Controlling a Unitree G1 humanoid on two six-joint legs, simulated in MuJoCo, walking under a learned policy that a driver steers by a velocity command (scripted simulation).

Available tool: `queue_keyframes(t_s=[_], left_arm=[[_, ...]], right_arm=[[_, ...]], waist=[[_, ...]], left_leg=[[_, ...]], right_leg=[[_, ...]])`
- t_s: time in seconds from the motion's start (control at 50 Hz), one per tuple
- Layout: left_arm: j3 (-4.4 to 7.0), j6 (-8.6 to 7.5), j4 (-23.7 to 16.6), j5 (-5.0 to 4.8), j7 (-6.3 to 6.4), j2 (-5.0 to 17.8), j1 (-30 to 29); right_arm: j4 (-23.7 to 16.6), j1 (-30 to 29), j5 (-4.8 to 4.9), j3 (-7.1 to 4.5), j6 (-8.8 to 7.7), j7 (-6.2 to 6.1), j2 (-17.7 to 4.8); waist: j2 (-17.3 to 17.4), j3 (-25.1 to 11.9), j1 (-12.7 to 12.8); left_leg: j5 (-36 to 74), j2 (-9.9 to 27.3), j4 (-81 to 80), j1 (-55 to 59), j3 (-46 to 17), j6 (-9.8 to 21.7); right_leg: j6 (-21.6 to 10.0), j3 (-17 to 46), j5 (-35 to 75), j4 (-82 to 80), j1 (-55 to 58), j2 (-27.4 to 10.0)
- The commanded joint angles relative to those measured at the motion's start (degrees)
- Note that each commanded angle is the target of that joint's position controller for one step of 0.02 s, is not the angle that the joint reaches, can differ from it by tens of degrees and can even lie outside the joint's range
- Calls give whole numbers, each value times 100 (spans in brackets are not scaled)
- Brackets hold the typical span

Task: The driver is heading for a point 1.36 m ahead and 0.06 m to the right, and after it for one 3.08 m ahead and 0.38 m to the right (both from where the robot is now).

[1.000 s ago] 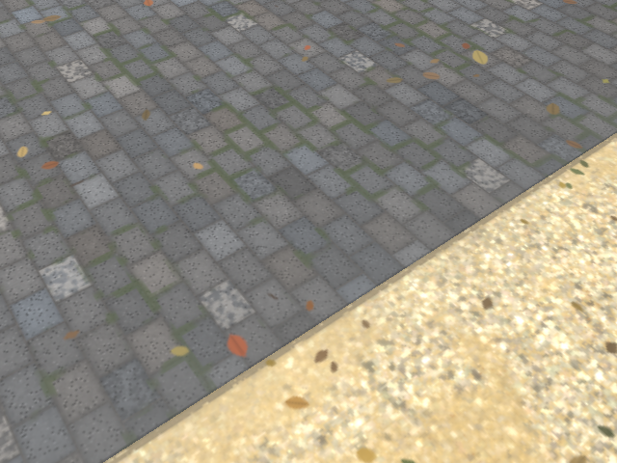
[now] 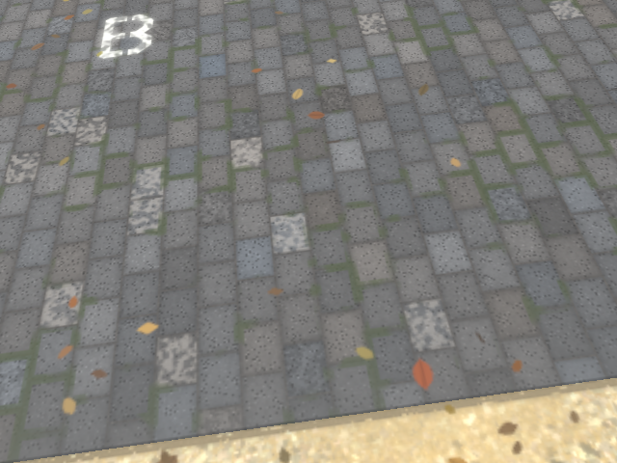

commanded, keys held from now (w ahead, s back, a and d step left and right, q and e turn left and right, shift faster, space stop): q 0.26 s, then no key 0.30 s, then w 0.44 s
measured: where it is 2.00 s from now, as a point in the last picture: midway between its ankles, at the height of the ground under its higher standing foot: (268, 401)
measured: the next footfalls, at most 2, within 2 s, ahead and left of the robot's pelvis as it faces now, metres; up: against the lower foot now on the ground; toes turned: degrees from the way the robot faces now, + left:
left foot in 0.30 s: +0.01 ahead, +0.11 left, +0.00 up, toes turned +10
right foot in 0.82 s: +0.06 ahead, -0.06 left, +0.00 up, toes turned +13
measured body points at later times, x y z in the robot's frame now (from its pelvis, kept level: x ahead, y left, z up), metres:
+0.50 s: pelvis -0.01 +0.03 +0.01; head +0.00 +0.07 +0.45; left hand +0.00 +0.32 -0.14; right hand +0.18 -0.18 -0.09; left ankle -0.03 +0.10 -0.74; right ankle +0.02 -0.10 -0.67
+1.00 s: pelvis +0.08 +0.01 +0.01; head +0.09 -0.01 +0.46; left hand +0.02 +0.27 -0.12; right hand +0.22 -0.22 -0.13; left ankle +0.08 +0.16 -0.67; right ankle +0.02 -0.07 -0.74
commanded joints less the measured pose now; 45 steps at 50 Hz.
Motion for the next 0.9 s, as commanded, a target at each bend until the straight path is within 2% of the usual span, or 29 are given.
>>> queue_keyframes(t_s=[0.02, 0.1, 0.16, 0.2, 0.24, 0.26, 0.28, 0.3, 0.32, 0.34, 0.36, 0.38, 0.4, 0.42, 0.44, 0.48, 0.56, 0.58, 0.62, 0.64, 0.68, 0.74, 0.78, 0.8, 0.82, 0.84, 0.86, 0.88, 0.9], left_arm=[[194, -82, -331, 59, 11, 706, 78], [255, -108, -238, 70, -18, 820, 370], [306, -100, -210, 89, -73, 956, 390], [345, -77, -183, 112, -112, 1067, 415], [374, -46, -144, 100, -138, 1163, 459], [384, -20, -127, 64, -146, 1194, 432], [381, 11, -69, 27, -152, 1169, 518], [370, 41, 34, 40, -180, 1052, 816], [206, 75, -258, 62, -247, 449, 922], [247, 176, -409, 72, -136, 726, 270], [259, 240, -366, 3, -143, 755, 267], [259, 251, -232, -44, -178, 725, 425], [288, 231, -84, -26, -197, 782, 613], [312, 227, 58, 47, -217, 833, 804], [317, 227, 142, 63, -238, 836, 897], [290, 254, 187, 15, -267, 721, 853], [222, 314, 223, 13, -244, 558, 607], [206, 300, 231, 43, -246, 547, 589], [216, 233, 204, 110, -276, 622, 427], [223, 190, 180, 119, -295, 654, 332], [206, 79, 167, 106, -317, 605, 234], [172, -98, 250, 68, -320, 481, 409], [147, -191, 527, 46, -292, 319, 1050], [179, -249, 704, 58, -249, 406, 1479], [249, -320, 803, 108, -183, 790, 2074], [391, -356, 817, 40, -179, 1406, 2258], [393, -348, 880, 40, -184, 1263, 2086], [308, -383, 791, 15, -225, 956, 1686], [265, -428, 730, 4, -267, 781, 1420]], right_arm=[[-222, 373, 57, -59, 60, 131, -310], [-366, -42, 2, 18, 125, 173, -246], [-512, -325, 18, 110, 121, 231, -121], [-578, -384, 51, 136, 95, 241, -127], [-628, -355, 73, 144, 51, 235, -145], [-610, -220, 69, 155, 12, 226, -111], [-535, -14, 42, 166, -47, 196, -101], [-502, 111, -21, 142, -118, 141, -262], [-705, 29, -41, 17, -162, 77, -966], [-624, 317, -55, -77, -167, 35, -1158], [-559, 217, -45, 26, -175, 12, -799], [-557, -133, -2, 121, -184, -2, -520], [-613, -449, -5, 156, -191, -28, -413], [-625, -518, 25, 194, -225, -72, -307], [-601, -463, 40, 239, -253, -81, -203], [-513, -324, 47, 272, -304, -90, -147], [-297, -75, -2, 296, -328, -122, -138], [-215, 90, -11, 280, -323, -122, -184], [-19, 402, -45, 213, -289, -105, -348], [40, 459, -56, 197, -283, -97, -381], [135, 510, -56, 176, -320, -91, -402], [251, 425, -23, 136, -428, -74, -439], [240, 41, 68, 123, -443, -56, -407], [223, -70, 70, 153, -467, -58, -242], [62, -336, 40, 263, -519, -41, 161], [-99, -477, 4, 304, -574, -22, 300], [-121, -635, -158, 188, -586, 5, -191], [13, -408, -122, 162, -600, 90, -202], [175, -168, -88, 161, -604, 148, -197]], waist=[[-1089, -660, 8], [-1100, -592, 165], [-1145, -561, 226], [-1224, -612, 258], [-1238, -669, 233], [-1143, -703, 117], [-967, -742, 26], [-349, -714, 5], [1424, -677, 152], [1015, -289, -249], [607, -233, -71], [451, -139, 150], [448, -215, 296], [542, -352, 311], [435, -549, 312], [229, -652, 270], [374, -450, 75], [415, -517, -8], [533, -316, -165], [524, -165, -194], [328, 11, -188], [134, -8, -10], [27, -57, 433], [-157, -153, 629], [-987, -280, 907], [-1661, -21, 929], [-960, 527, 748], [-766, 630, 438], [-734, 561, 263]], left_leg=[[303, 170, 270, -313, 154, -106], [313, 387, -471, -380, 294, -65], [197, 541, -1341, 76, 495, 52], [70, 518, -1855, 468, 671, 151], [158, 485, -2425, 771, 777, 253], [454, 437, -2978, 1099, 848, 323], [868, 333, -3713, 1617, 829, 410], [1213, 596, -4552, 2046, 158, 486], [1585, 2435, -5170, 2464, -2325, 968], [2882, 2824, -5020, 1500, -2394, 1601], [3187, 2473, -4917, 1419, -1843, 1647], [3119, 2092, -4937, 1307, -1361, 1481], [3119, 1749, -4926, 1457, -1041, 1287], [3689, 1598, -4848, 1628, -812, 1265], [4131, 1562, -4778, 1775, -696, 1270], [4250, 1599, -4761, 1961, -633, 1275], [3522, 1649, -4809, 2021, -786, 1335], [2663, 1651, -4947, 2038, -909, 1388], [469, 1715, -5355, 2040, -1376, 1545], [-132, 1790, -5498, 2021, -1601, 1603], [-414, 1910, -5603, 1994, -1835, 1692], [-256, 1882, -5533, 1660, -1776, 1698], [-346, 1525, -5183, 680, -1326, 1453], [-480, 1246, -4702, -179, -1068, 1224], [-531, 743, -3368, -1142, -417, 914], [-282, 103, -2113, -2146, 508, 704], [41, 518, -1481, -2280, 223, 696], [515, 680, -1214, -2152, 129, 666], [848, 770, -1110, -2003, 164, 608]], right_leg=[[-909, 949, 1616, -985, 722, -1310], [-1052, 843, 834, -1117, 839, -1567], [-1037, 599, 467, -1092, 626, -1649], [-995, 458, 465, -969, 514, -1688], [-916, 382, 649, -736, 511, -1765], [-793, 227, 812, -468, 410, -1736], [-572, 31, 878, -75, 136, -1619], [-167, -282, 256, 588, -309, -1363], [403, -878, -1967, 1993, -1679, -565], [401, -132, -2511, 2704, -1753, -234], [376, 164, -2134, 3050, -1576, -342], [347, 250, -1657, 3087, -1459, -365], [327, 199, -1291, 3094, -1410, -331], [348, 120, -1093, 3239, -1336, -286], [373, 127, -1032, 3332, -1206, -256], [419, 174, -957, 3169, -1108, -263], [413, 196, -1125, 2160, -876, -237], [382, 128, -1213, 1957, -774, -193], [288, 9, -1461, 1790, -945, -97], [239, 8, -1556, 1706, -1057, -91], [135, 34, -1657, 1488, -1096, -102], [-82, 13, -1592, 868, -453, -48], [-262, -191, -739, -355, 1077, 113], [-302, 82, -691, -581, 2174, -2], [-454, 1486, -1970, -1320, 2994, -1097], [-880, 3444, -3477, -2142, 2944, -2270], [-1165, 3554, -3603, -2216, 2189, -2422], [-1096, 3175, -3285, -2205, 1963, -2097], [-924, 2670, -2683, -2246, 1892, -1799]])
